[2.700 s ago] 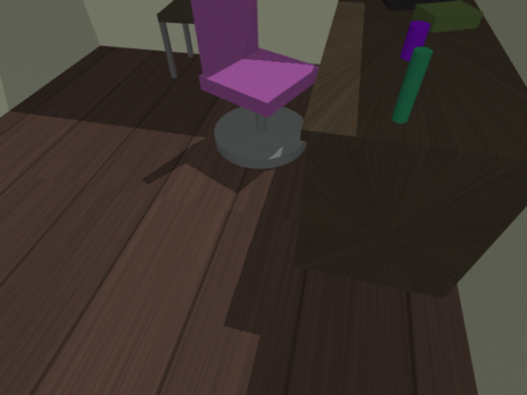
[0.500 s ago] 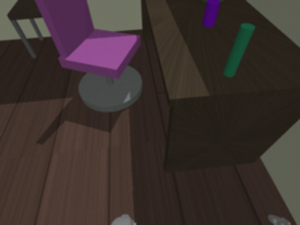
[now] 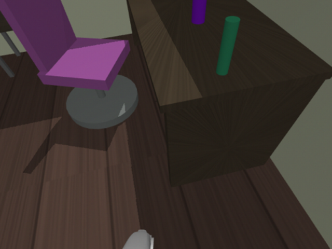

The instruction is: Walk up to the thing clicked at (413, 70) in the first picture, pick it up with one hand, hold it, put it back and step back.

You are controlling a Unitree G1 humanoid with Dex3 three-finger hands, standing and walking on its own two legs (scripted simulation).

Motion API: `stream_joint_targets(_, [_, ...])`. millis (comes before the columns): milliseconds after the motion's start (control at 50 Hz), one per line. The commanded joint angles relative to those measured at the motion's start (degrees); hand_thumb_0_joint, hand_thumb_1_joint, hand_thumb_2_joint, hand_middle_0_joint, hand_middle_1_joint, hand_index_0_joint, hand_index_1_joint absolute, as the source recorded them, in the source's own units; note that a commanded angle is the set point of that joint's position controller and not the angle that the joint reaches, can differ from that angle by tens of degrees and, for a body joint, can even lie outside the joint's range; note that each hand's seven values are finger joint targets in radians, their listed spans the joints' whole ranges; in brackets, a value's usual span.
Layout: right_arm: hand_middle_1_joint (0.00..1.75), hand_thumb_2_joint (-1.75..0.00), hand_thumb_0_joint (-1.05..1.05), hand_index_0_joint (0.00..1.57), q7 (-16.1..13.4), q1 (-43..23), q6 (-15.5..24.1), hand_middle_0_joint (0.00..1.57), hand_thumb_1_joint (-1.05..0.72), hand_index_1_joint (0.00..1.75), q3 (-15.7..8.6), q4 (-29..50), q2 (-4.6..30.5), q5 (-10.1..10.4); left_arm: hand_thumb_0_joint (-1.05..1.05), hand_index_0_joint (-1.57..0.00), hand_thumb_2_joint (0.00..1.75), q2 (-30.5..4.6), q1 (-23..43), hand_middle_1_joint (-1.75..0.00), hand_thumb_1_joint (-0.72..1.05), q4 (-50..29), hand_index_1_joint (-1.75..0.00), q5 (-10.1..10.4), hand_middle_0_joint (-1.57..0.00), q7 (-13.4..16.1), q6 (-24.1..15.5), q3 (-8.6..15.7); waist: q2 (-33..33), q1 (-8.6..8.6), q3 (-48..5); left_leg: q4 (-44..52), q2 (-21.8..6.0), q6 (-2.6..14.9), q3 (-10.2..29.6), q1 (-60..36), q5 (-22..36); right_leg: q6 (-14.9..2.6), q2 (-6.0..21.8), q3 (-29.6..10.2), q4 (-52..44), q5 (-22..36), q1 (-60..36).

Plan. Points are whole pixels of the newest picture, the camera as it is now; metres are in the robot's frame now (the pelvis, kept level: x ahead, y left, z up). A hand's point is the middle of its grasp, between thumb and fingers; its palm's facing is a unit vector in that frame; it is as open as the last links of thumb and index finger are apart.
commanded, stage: walk up
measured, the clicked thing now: (226, 48) +0.72 -0.16 +0.09
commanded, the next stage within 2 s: stand in 1.40 s
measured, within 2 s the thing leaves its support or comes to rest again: neither
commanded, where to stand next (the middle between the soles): +0.07 -0.01 m, yaw +5 degrees
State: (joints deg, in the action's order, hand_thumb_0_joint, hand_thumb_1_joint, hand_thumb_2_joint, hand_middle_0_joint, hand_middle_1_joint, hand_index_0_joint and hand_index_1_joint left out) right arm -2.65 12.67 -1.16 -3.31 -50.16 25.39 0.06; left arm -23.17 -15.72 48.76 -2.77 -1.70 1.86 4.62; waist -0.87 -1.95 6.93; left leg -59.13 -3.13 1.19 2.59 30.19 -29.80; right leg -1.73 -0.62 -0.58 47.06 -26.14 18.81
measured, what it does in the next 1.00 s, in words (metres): steps on the spot: left foot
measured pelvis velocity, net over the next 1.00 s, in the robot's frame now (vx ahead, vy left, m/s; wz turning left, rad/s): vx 0.01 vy -0.01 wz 0.10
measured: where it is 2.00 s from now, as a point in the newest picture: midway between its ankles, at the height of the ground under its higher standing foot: outside the picture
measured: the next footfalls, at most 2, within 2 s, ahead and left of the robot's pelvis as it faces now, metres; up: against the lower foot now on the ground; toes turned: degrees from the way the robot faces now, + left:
left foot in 0.16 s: +0.05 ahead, +0.12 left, +0.00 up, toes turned +2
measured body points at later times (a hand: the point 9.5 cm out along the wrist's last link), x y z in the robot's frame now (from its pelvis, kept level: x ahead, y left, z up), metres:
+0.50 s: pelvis +0.00 -0.02 +0.02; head +0.00 -0.03 +0.47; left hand +0.08 +0.28 -0.09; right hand +0.10 -0.33 -0.10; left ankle +0.01 +0.12 -0.71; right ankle +0.01 -0.13 -0.71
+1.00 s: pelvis +0.01 -0.01 +0.04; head +0.02 +0.00 +0.49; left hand +0.08 +0.30 -0.09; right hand +0.12 -0.30 -0.09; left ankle +0.01 +0.12 -0.71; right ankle +0.01 -0.13 -0.71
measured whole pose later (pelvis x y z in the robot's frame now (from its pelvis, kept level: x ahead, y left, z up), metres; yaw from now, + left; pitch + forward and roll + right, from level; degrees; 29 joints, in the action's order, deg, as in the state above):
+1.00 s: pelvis +0.01 -0.01 +0.04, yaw +6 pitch -2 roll -1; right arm 0.4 6.0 0.7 0.0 -63.9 20.0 -0.5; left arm -20.2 -2.4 64.6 -0.2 -0.2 -1.1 1.6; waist -0.1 -0.4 3.1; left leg -23.9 0.2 -0.4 3.5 9.7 -11.9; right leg 0.6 1.5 4.0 21.5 -12.9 6.2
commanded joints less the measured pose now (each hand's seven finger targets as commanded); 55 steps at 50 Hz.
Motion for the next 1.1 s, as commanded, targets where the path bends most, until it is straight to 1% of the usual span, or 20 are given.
stream_joint_targets(0, [0.30, -0.90, 0.00, 0.20, -0.6, 3.2, 3.0, 0.20, -0.90, 0.30, -1.8, 2.5, 9.4, 1.2, 0.00, -0.20, 0.90, -13.5, 4.7, -0.30, 0.90, -5.5, -0.30, 0.3, -0.20, 1.6, -2.0, 3.7, 11.1, 1.75, -4.1, -1.5, 3.4, -0.04, 1.0, 0.9, 3.3, -9.62, 11.2, -13.3, -17.6, 26.9, -3.2])
stream_joint_targets(80, [0.30, -0.90, 0.00, 0.20, 0.2, 1.0, 4.2, 0.20, -0.90, 0.30, -0.7, 2.2, 8.5, 0.3, 0.00, -0.20, 0.90, -13.3, 1.3, -0.30, 0.90, -4.6, -0.30, 0.7, -0.20, 1.8, -2.6, 3.2, 11.7, -0.65, -7.3, 14.7, 2.4, -0.39, -2.9, -4.3, 1.9, -10.62, 12.7, -13.1, -15.2, 30.1, -9.5])
stream_joint_targets(120, [0.30, -0.90, 0.00, 0.20, 0.4, 3.9, 5.2, 0.20, -0.90, 0.30, -0.4, 0.7, 7.2, -0.2, 0.00, -0.20, 0.90, -12.6, 3.4, -0.30, 0.90, -4.5, -0.30, 2.0, -0.20, 1.7, -2.5, 2.6, 9.4, 1.64, -9.7, 29.1, 3.6, 0.29, -3.9, -13.6, 11.1, -9.07, 12.7, -10.7, -9.2, 36.0, -8.2])
stream_joint_targets(140, [0.30, -0.90, 0.00, 0.20, 0.4, 5.8, 5.7, 0.20, -0.90, 0.30, -0.7, -0.3, 7.7, -0.8, 0.00, -0.20, 0.90, -11.1, 4.6, -0.30, 0.90, -4.9, -0.30, 2.6, -0.20, 1.7, -2.4, 1.8, 7.1, 2.64, -10.9, 33.6, 2.7, 1.40, -0.9, -20.6, 18.1, -6.86, 11.9, -9.5, -5.8, 34.2, -3.6])
stream_joint_targets(160, [0.30, -0.90, 0.00, 0.20, 0.3, 5.7, 6.1, 0.20, -0.90, 0.30, -1.4, -0.2, 10.6, -1.5, 0.00, -0.20, 0.90, -8.2, 4.4, -0.30, 0.90, -5.2, -0.30, 3.1, -0.20, 1.8, -2.6, 0.8, -1.8, 2.70, -12.9, 35.8, -4.6, 4.43, 11.9, -26.1, 26.4, -3.19, 7.8, -5.9, 0.9, 26.9, 2.1])
stream_joint_targets(180, [0.30, -0.90, 0.00, 0.20, 0.4, 2.1, 6.4, 0.20, -0.90, 0.30, -1.5, 1.3, 12.9, -1.7, 0.00, -0.20, 0.90, -5.7, 3.1, -0.30, 0.90, -4.8, -0.30, 3.6, -0.20, 1.8, -2.5, 0.0, -7.8, 0.64, -12.2, 36.5, -13.6, 8.83, 24.4, -29.5, 34.4, 0.13, 1.3, -1.5, 2.6, 5.1, 9.7])
stream_joint_targets(200, [0.30, -0.90, 0.00, 0.20, 0.7, 0.8, 6.0, 0.20, -0.90, 0.30, -1.9, 1.1, 15.2, -0.9, 0.00, -0.20, 0.90, -10.0, 4.1, -0.30, 0.90, -3.0, -0.30, 3.2, -0.20, 2.5, -2.2, 1.0, -7.5, 1.58, -10.9, 34.0, -18.5, 15.92, 27.4, -23.6, 33.5, 0.35, 2.5, -2.9, 1.9, -9.4, 5.7])
stream_joint_targets(220, [0.30, -0.90, 0.00, 0.20, 0.9, -1.3, 5.8, 0.20, -0.90, 0.30, -1.8, 1.0, 14.5, -0.7, 0.00, -0.20, 0.90, -10.8, 3.7, -0.30, 0.90, -1.9, -0.30, 2.7, -0.20, 2.7, -2.6, 0.9, -6.5, 0.23, -8.9, 32.9, -18.3, 16.75, 25.1, -18.3, 34.7, -0.01, 3.8, -3.9, -0.5, -6.6, 2.1])
stream_joint_targets(260, [0.30, -0.90, 0.00, 0.20, 1.2, -4.3, 5.4, 0.20, -0.90, 0.30, 0.0, 1.4, 10.2, -0.6, 0.00, -0.20, 0.90, -9.5, 4.1, -0.30, 0.90, -0.5, -0.30, 2.6, -0.20, 2.0, -3.3, 0.9, -5.6, -0.97, -7.1, 31.2, -9.7, 9.26, 11.0, -14.4, 33.4, -0.63, 3.2, -2.4, -10.1, 1.1, -3.6])
stream_joint_targets(300, [0.30, -0.90, 0.00, 0.20, 1.5, -5.5, 4.8, 0.20, -0.90, 0.30, 0.5, 0.8, 8.6, 0.3, 0.00, -0.20, 0.90, -11.1, 3.4, -0.30, 0.90, 1.0, -0.30, 2.4, -0.20, 2.0, -4.3, 1.1, -4.2, -0.99, -7.7, 26.4, -2.8, 2.38, 4.5, -10.5, 30.5, -1.97, 5.5, -6.3, -19.2, 19.3, -10.2])
stream_joint_targets(320, [0.30, -0.90, 0.00, 0.20, 1.8, -4.8, 4.4, 0.20, -0.90, 0.30, 0.8, 0.4, 7.6, 0.6, 0.00, -0.20, 0.90, -12.5, 4.5, -0.30, 0.90, 1.3, -0.30, 2.1, -0.20, 2.3, -4.6, 1.2, -1.9, -0.41, -7.9, 23.8, -0.3, 0.73, 2.8, -9.2, 27.4, -3.87, 8.9, -11.0, -21.2, 20.9, -11.1])
stream_joint_targets(340, [0.30, -0.90, 0.00, 0.20, 2.0, -2.9, 3.7, 0.20, -0.90, 0.30, 0.9, -0.8, 6.5, 0.3, 0.00, -0.20, 0.90, -13.4, 6.4, -0.30, 0.90, 1.8, -0.30, 2.2, -0.20, 2.4, -4.9, 1.1, -0.7, 1.21, -8.6, 23.8, 1.0, 0.38, 2.1, -10.9, 19.9, -5.89, 12.8, -15.4, -22.7, 13.6, -8.3])
stream_joint_targets(360, [0.30, -0.90, 0.00, 0.20, 2.1, -2.0, 3.2, 0.20, -0.90, 0.30, 0.5, -1.9, 6.9, 0.3, 0.00, -0.20, 0.90, -13.7, 9.1, -0.30, 0.90, 1.9, -0.30, 2.1, -0.20, 2.2, -4.8, 0.9, -0.4, 2.51, -6.9, 24.7, 1.7, 0.91, 0.9, -15.1, 9.7, -7.04, 14.6, -15.2, -24.5, 4.7, -1.7])
stream_joint_targets(400, [0.30, -0.90, 0.00, 0.20, 2.4, -2.4, 3.1, 0.20, -0.90, 0.30, 0.2, -3.0, 7.3, -0.2, 0.00, -0.20, 0.90, -11.8, 11.5, -0.30, 0.90, 2.1, -0.30, 2.0, -0.20, 1.9, -4.6, 0.2, 0.5, 3.16, -4.8, 28.9, 0.7, 1.65, 2.7, -19.3, 9.6, -4.63, 12.1, -12.7, -26.0, -0.9, 3.3])
stream_joint_targets(440, [0.30, -0.90, 0.00, 0.20, 3.0, -5.1, 3.3, 0.20, -0.90, 0.30, 0.5, -3.2, 7.6, -0.3, 0.00, -0.20, 0.90, -10.5, 12.4, -0.30, 0.90, 3.5, -0.30, 2.1, -0.20, 1.8, -4.7, -0.1, 1.3, 1.92, -2.8, 32.3, -1.1, 2.49, 5.6, -16.0, 10.1, -2.06, 7.8, -7.7, -26.3, -1.7, 1.6])
stream_joint_targets(520, [0.30, -0.90, 0.00, 0.20, 3.2, -4.7, 3.3, 0.20, -0.90, 0.30, 1.2, -5.1, 6.6, -0.3, 0.00, -0.20, 0.90, -10.9, 14.2, -0.30, 0.90, 5.5, -0.30, 1.8, -0.20, 1.8, -5.2, -0.2, 5.3, 2.21, -4.5, 32.8, -0.3, 1.24, 3.6, -16.2, 16.8, -2.19, 9.8, -9.2, -29.1, 3.6, -4.4])
stream_joint_targets(640, [0.30, -0.90, 0.00, 0.20, 2.9, -6.3, 3.7, 0.20, -0.90, 0.30, 1.3, -7.2, 7.8, -0.3, 0.00, -0.20, 0.90, -9.3, 14.7, -0.30, 0.90, 8.3, -0.30, 2.6, -0.20, 1.9, -5.2, -0.5, 1.7, 1.20, -10.7, 34.9, -2.5, 1.27, 4.6, -19.2, 31.5, -0.53, 7.9, -3.5, -25.9, 20.9, -13.5])
stream_joint_targets(680, [0.30, -0.90, 0.00, 0.20, 2.7, -7.0, 3.6, 0.20, -0.90, 0.30, 1.3, -7.6, 7.8, -0.3, 0.00, -0.20, 0.90, -9.7, 14.8, -0.30, 0.90, 9.0, -0.30, 2.7, -0.20, 2.0, -4.9, -0.5, 1.7, 1.13, -11.0, 35.1, -2.4, 1.19, 4.1, -19.5, 32.4, -0.36, 8.2, -3.1, -25.8, 23.1, -14.2])
stream_joint_targets(800, [0.30, -0.90, 0.00, 0.20, 2.4, -8.0, 3.1, 0.20, -0.90, 0.30, 1.0, -9.3, 7.5, -0.5, 0.00, -0.20, 0.90, -9.3, 16.3, -0.30, 0.90, 10.6, -0.30, 2.7, -0.20, 2.0, -4.2, -0.8, 0.6, 1.35, -9.2, 38.1, -2.8, 1.09, 5.2, -19.0, 29.2, -0.36, 8.2, -2.0, -27.8, 18.2, -14.3])
stream_joint_targets(1080, [0.30, -0.90, 0.00, 0.20, 2.3, -9.7, 3.1, 0.20, -0.90, 0.30, 0.7, -11.0, 6.9, -0.6, 0.00, -0.20, 0.90, -8.8, 16.9, -0.30, 0.90, 13.2, -0.30, 2.4, -0.20, 2.1, -4.0, -1.0, -1.1, 1.63, -9.6, 40.7, -3.1, 0.90, 6.0, -19.3, 30.9, 0.45, 8.2, -0.1, -29.3, 19.7, -17.5])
